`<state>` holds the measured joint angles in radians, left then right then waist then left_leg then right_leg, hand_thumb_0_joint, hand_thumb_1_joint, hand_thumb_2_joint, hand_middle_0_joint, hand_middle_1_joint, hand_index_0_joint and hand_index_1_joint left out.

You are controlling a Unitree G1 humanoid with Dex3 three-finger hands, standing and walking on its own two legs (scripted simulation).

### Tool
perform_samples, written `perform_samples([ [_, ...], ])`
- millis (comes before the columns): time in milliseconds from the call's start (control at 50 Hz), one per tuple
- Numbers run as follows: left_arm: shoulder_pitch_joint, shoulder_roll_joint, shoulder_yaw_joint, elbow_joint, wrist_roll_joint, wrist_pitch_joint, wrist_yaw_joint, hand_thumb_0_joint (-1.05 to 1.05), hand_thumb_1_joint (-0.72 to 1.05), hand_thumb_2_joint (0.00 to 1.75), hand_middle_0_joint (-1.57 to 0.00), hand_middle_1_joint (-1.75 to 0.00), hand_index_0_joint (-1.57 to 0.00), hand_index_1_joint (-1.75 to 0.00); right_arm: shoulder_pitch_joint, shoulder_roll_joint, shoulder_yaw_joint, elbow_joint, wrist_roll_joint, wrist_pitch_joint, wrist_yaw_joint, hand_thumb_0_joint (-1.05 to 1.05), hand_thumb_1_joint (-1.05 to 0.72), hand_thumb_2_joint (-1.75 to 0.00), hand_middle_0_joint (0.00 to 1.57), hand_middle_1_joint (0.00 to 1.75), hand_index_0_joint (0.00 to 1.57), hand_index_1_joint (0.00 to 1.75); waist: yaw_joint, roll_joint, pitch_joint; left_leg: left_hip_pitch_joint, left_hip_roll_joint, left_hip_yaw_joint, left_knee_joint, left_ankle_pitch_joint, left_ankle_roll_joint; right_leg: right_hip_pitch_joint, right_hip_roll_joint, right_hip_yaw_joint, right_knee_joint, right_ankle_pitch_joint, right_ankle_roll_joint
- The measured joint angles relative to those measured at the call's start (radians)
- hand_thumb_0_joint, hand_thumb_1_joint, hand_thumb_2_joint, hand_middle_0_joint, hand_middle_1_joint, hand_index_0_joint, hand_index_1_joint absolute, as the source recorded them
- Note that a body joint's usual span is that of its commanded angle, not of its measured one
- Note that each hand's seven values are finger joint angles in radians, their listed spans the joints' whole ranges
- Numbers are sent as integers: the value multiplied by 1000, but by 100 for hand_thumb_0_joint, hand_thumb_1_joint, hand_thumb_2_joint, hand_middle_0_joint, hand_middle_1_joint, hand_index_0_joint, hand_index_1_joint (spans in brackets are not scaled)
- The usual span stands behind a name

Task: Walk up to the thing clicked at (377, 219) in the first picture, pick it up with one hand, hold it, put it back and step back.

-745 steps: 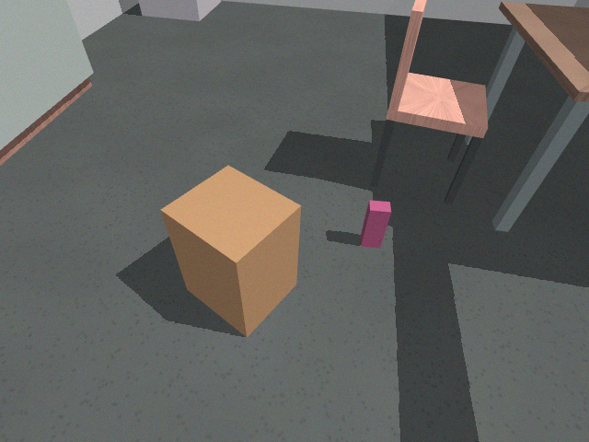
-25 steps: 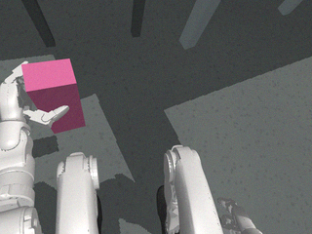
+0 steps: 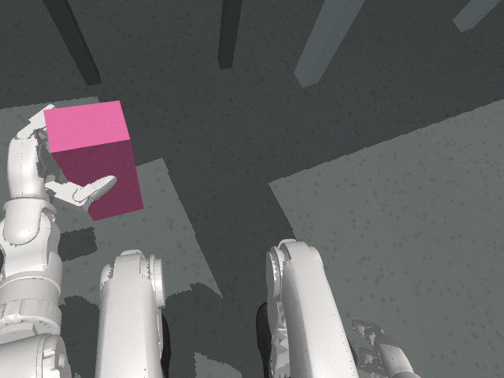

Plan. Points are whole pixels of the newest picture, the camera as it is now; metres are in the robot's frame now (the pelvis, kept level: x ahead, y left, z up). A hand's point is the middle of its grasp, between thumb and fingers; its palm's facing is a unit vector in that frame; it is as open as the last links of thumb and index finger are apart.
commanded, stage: lift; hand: left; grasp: from the side
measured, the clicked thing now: (104, 170) +0.45 +0.19 -0.07
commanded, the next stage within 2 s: none
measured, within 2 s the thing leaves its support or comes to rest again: neither
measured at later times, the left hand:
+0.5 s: hand (57, 149) +0.42 +0.20 +0.05, palm faces +0.06 -1.00 -0.05, open 10.3 cm
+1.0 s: hand out of the picture +0.39 +0.20 +0.23, palm faces +0.10 -0.99 -0.05, open 10.3 cm
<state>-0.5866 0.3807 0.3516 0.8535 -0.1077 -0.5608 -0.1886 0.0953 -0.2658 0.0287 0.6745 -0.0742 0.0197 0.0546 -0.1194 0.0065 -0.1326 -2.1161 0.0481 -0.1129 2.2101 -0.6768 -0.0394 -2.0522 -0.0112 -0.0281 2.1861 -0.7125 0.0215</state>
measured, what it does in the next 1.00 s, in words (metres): rises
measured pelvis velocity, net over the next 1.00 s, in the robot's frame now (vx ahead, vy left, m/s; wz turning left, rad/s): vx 0.04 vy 0.00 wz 0.05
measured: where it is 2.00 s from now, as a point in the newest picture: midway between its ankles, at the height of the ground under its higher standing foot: (217, 374)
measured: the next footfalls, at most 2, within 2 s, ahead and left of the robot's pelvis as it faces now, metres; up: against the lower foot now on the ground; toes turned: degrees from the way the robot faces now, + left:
none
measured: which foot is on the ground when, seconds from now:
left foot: down 0.00-1.00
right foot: down 0.00-1.00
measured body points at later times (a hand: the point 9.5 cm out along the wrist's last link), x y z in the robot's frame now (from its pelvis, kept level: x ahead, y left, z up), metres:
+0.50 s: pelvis +0.01 +0.00 +0.06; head +0.20 +0.02 +0.47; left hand +0.41 +0.26 +0.06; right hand +0.16 -0.26 -0.07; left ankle +0.09 +0.14 -0.36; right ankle +0.09 -0.13 -0.36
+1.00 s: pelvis +0.04 +0.00 +0.21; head +0.16 +0.02 +0.65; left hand +0.38 +0.26 +0.24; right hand +0.21 -0.23 +0.10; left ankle +0.08 +0.14 -0.36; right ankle +0.09 -0.13 -0.36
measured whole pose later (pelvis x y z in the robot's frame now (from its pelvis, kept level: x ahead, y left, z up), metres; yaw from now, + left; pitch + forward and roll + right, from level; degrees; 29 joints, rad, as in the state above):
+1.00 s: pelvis +0.04 +0.00 +0.21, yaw +3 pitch +25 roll -3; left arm -0.19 0.26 0.17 0.39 -0.18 -0.31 -0.11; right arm 0.16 -0.23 0.01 0.62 0.03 -0.05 -0.04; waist -0.04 0.03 -0.18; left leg -1.35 0.06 -0.06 1.51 -0.59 -0.03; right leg -1.29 -0.03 -0.04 1.48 -0.62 0.02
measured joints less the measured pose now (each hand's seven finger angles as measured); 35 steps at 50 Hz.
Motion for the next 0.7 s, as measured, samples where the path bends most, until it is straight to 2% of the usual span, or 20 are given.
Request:
perform_samples([
  [120, 26, -12, -1, -28, -22, 4, -19, 1, -49, 118, -74, -106, -72, -105, 5, -2, -6, -5, 9, -4, -1, 0, -93, -90, 20, 30, 20, 30, 2, 0, -4, 13, 1, 5, -13, -2, -1, 9, -1, 3, -9, -2, -2],
  [240, 82, -25, -19, -123, -34, 39, -30, 1, -49, 118, -74, -106, -72, -105, 10, -1, -17, -20, 24, -11, -12, 0, -93, -90, 20, 30, 20, 30, 10, 4, -9, 40, 3, 10, -42, -2, -1, 32, -1, 5, -36, -2, -3],
  [480, 166, -61, -57, -289, -68, 123, 3, 1, -48, 118, -74, -107, -72, -105, 15, 9, -30, -48, 62, -25, -40, 0, -93, -90, 20, 30, 20, 30, 41, 20, -40, 164, 8, 25, -183, 6, 3, 154, -4, 3, -177, 9, -4],
  [700, 272, -94, -107, -425, -71, 208, 45, 1, -47, 117, -73, -107, -71, -105, 19, 16, -38, -68, 89, -37, -64, 0, -91, -90, 20, 30, 20, 30, 68, 25, -49, 372, 11, 41, -369, 22, 9, 364, -9, 0, -368, 29, -3],
])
